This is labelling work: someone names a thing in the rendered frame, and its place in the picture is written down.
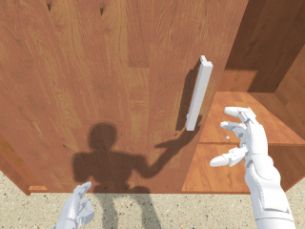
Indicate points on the right robot hand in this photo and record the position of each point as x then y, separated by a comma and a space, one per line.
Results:
253, 135

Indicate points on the robot left forearm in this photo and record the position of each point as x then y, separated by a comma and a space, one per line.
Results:
65, 224

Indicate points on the left robot hand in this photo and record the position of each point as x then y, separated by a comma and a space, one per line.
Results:
73, 206

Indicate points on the robot right forearm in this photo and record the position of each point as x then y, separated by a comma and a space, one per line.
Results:
270, 205

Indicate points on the handle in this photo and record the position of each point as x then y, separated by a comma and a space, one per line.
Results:
202, 81

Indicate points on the wardrobe door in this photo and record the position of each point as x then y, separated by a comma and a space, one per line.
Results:
18, 163
99, 90

